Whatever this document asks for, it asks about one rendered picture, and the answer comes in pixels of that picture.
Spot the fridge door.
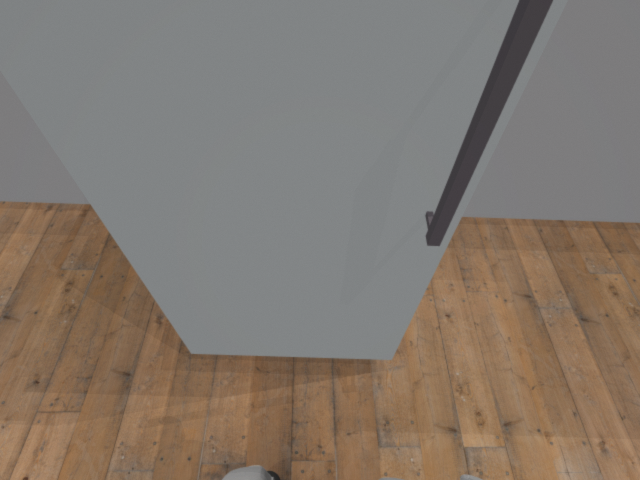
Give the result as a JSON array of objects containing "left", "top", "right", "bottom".
[{"left": 0, "top": 0, "right": 568, "bottom": 360}]

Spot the handle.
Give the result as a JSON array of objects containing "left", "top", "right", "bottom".
[{"left": 425, "top": 0, "right": 553, "bottom": 246}]

